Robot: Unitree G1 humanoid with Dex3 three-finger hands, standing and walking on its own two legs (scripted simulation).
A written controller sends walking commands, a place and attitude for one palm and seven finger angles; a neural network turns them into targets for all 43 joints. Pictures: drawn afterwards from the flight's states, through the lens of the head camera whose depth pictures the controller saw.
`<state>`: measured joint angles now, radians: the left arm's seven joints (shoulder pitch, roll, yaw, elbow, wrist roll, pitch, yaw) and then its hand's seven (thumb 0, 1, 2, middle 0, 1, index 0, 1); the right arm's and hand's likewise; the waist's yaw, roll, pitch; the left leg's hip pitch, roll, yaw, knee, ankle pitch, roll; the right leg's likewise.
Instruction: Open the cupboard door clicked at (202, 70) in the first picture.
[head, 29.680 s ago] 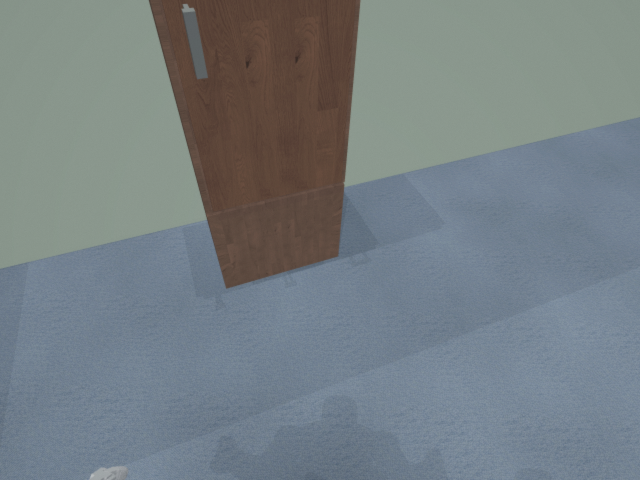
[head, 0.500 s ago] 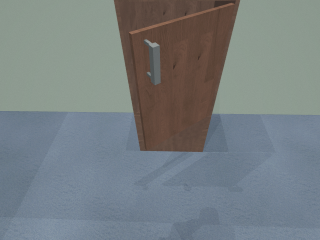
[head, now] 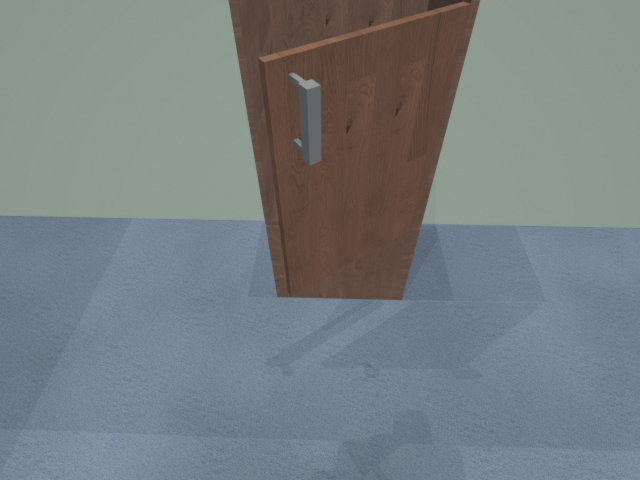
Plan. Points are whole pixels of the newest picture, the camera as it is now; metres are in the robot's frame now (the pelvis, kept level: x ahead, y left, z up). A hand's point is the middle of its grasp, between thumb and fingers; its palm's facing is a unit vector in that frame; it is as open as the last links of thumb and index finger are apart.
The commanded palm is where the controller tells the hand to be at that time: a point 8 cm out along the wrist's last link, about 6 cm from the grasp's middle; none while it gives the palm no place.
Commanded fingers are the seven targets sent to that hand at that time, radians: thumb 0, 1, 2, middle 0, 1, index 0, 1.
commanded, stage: look to check the result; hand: left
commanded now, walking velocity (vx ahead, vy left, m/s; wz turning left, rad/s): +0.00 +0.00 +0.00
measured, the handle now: (303, 119) +0.61 +0.06 +0.15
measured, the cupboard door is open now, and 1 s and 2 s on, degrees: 36 36 36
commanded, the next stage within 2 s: walk to a spot facing it in 0.24 s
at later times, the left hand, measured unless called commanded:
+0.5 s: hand out of the picture +0.00 +0.16 -0.18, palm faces +0.05 -0.98 -0.18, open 7.4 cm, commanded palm none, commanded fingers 0.00 0.90 0.90 -0.20 -0.30 -0.20 -0.30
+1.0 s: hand out of the picture +0.14 +0.14 -0.17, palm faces -0.18 -0.94 -0.31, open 7.4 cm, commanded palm none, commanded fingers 0.00 0.90 0.90 -0.20 -0.30 -0.20 -0.30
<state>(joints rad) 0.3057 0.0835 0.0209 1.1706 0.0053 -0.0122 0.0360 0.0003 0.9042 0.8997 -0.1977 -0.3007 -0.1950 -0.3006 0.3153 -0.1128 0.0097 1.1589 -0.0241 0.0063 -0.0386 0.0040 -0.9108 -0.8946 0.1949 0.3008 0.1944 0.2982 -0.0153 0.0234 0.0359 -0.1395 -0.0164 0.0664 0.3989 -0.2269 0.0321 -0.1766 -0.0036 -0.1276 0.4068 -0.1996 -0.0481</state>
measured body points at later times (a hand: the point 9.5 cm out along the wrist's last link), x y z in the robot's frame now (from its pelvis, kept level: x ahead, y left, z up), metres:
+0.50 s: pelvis +0.01 +0.00 +0.00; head +0.02 -0.01 +0.45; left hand -0.01 +0.21 -0.16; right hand -0.02 -0.20 -0.17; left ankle +0.00 +0.10 -0.74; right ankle +0.02 -0.09 -0.74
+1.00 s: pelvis +0.02 -0.05 -0.02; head +0.07 -0.09 +0.43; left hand +0.15 +0.19 -0.15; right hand +0.02 -0.31 -0.18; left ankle +0.00 +0.10 -0.69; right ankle -0.01 -0.13 -0.74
